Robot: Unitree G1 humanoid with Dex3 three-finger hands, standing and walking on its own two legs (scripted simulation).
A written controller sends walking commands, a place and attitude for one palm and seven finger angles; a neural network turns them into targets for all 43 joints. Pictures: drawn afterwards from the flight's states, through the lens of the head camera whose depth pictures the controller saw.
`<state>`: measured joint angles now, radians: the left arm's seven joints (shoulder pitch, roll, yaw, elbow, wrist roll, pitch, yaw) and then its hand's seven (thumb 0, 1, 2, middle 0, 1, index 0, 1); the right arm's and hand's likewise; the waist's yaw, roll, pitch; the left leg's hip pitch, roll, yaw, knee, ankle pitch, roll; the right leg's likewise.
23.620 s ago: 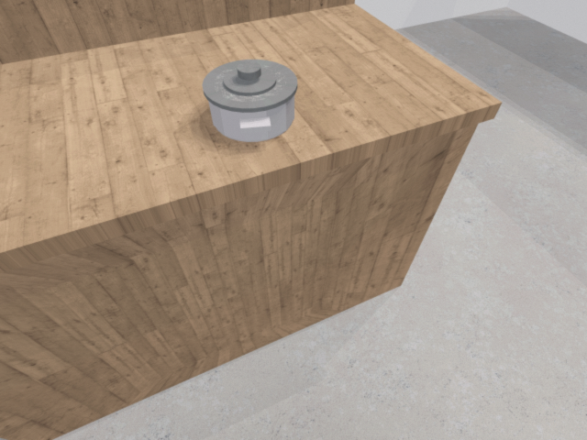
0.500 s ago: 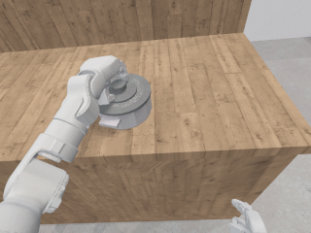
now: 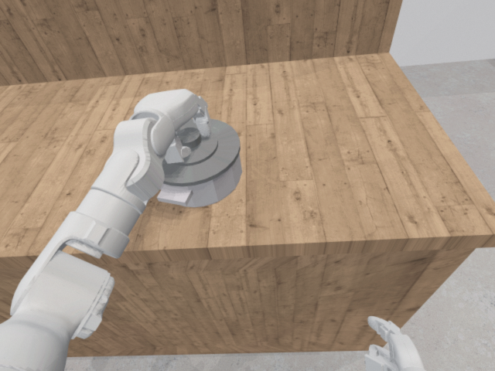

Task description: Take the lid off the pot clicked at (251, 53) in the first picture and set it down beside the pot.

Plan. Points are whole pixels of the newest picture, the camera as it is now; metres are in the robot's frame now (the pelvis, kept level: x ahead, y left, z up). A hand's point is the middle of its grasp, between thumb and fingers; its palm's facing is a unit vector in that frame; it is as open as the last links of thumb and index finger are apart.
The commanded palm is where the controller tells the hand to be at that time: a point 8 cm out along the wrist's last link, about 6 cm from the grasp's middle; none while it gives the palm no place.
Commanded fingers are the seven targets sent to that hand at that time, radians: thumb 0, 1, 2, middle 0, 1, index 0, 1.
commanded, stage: close the fingers and squeeze the knob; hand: left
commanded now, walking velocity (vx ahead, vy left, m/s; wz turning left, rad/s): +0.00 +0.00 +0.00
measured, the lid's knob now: (188, 138) +0.46 +0.11 +0.15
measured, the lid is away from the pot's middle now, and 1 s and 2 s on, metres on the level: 0.00 0.01 0.00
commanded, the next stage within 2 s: lift the lid straight up in 0.64 s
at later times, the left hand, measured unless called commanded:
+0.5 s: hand (177, 140) +0.43 +0.12 +0.18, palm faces -0.21 -0.10 -0.97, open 7.3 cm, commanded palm +0.40 +0.14 +0.24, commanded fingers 0.00 0.53 1.06 -0.95 -0.95 -0.89 -0.89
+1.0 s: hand (176, 140) +0.43 +0.12 +0.18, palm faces -0.22 -0.08 -0.97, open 7.3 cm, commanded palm +0.40 +0.13 +0.26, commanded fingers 0.00 0.60 1.10 -1.00 -0.97 -0.94 -0.91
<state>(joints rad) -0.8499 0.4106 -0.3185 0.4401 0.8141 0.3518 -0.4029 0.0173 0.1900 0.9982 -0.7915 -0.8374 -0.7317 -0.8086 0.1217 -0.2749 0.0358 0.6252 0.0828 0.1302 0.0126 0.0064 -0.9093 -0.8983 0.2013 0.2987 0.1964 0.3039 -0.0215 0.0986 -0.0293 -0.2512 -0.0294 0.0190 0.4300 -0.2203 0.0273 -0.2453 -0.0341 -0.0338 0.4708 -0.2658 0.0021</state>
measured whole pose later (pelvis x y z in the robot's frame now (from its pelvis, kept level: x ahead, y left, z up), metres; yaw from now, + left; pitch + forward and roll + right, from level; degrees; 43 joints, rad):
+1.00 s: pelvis +0.00 +0.00 +0.00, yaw +0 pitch +2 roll +1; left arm -0.87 0.43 -0.33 0.46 0.81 0.35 -0.42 0.00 0.20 0.92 -0.82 -0.86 -0.74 -0.82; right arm 0.14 -0.28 0.03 0.63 0.08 0.10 0.00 0.01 -0.91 -0.90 0.20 0.30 0.20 0.30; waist -0.03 0.10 -0.02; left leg -0.24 -0.03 0.02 0.42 -0.21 0.03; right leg -0.23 -0.03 -0.03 0.45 -0.25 0.00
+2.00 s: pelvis -0.01 +0.00 +0.00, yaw +0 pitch +1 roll +1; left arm -1.07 0.47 -0.33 0.46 0.81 0.37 -0.49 -0.03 0.19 0.93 -0.85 -0.87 -0.75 -0.81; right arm 0.11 -0.28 0.05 0.64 0.08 0.07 0.00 0.01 -0.91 -0.90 0.20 0.30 0.20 0.30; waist -0.01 0.11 -0.03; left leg -0.23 -0.04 0.02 0.39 -0.18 0.03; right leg -0.23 -0.04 -0.03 0.45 -0.24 0.01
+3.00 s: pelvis -0.01 +0.01 +0.00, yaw +0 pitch +2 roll +1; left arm -1.22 0.50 -0.31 0.52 0.84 0.42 -0.56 -0.03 0.19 0.93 -0.86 -0.87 -0.75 -0.80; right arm 0.12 -0.29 0.05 0.65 0.08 0.04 -0.02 0.01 -0.91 -0.90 0.20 0.30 0.20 0.30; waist -0.01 0.10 -0.03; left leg -0.23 -0.05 0.02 0.36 -0.18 0.04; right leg -0.23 -0.05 -0.03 0.42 -0.23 0.02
